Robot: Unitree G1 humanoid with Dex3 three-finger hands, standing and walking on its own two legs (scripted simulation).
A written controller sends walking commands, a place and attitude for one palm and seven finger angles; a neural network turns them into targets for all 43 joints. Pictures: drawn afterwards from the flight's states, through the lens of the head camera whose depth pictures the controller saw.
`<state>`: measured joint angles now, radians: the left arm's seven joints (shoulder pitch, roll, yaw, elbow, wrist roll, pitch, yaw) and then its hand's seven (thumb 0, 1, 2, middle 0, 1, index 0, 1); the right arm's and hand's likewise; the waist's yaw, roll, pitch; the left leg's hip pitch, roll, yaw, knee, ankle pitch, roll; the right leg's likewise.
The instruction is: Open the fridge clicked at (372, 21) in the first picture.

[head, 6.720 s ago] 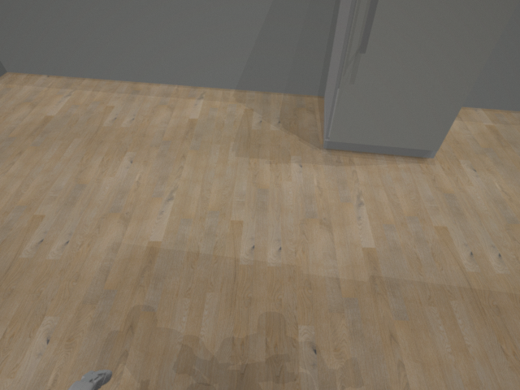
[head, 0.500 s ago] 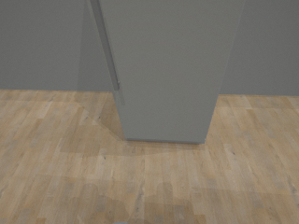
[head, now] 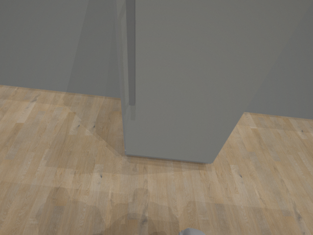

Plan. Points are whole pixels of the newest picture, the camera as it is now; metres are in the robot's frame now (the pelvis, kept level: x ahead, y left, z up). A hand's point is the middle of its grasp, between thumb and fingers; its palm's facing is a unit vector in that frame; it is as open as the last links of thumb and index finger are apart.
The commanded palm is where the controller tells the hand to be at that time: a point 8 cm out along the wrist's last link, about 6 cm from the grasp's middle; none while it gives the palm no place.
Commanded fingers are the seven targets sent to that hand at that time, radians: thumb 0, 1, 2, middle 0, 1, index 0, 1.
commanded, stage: take the last steps up to it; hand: left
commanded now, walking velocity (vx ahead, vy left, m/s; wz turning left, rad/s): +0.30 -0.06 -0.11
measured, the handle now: (132, 55) +0.70 +0.15 +0.09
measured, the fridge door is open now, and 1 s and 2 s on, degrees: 0 0 0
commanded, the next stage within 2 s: come to a stop and stand still in 0.38 s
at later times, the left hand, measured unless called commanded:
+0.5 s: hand (118, 192) +0.29 +0.14 -0.18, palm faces +0.00 -0.98 -0.19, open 7.1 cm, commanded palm none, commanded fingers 0.00 0.90 0.90 -0.20 -0.30 -0.20 -0.30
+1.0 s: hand (103, 193) +0.28 +0.19 -0.19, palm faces -0.04 -0.97 -0.23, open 7.3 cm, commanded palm none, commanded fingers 0.00 0.90 0.90 -0.20 -0.30 -0.20 -0.30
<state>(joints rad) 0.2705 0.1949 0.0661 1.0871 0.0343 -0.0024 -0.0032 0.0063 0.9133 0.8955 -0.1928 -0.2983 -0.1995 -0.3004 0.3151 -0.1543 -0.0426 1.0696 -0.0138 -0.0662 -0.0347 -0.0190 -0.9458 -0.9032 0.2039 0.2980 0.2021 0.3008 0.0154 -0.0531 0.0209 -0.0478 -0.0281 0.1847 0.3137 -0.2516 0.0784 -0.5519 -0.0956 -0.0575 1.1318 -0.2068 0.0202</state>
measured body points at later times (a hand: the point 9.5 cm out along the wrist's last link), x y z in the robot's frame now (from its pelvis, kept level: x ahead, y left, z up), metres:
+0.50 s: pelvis +0.19 -0.03 -0.02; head +0.22 -0.03 +0.43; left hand +0.29 +0.19 -0.17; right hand +0.10 -0.23 -0.17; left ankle +0.10 +0.09 -0.65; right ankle +0.22 -0.10 -0.75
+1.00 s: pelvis +0.21 -0.01 -0.02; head +0.26 +0.00 +0.43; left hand +0.28 +0.24 -0.17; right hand +0.30 -0.24 -0.16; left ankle +0.33 +0.11 -0.75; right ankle +0.15 -0.14 -0.67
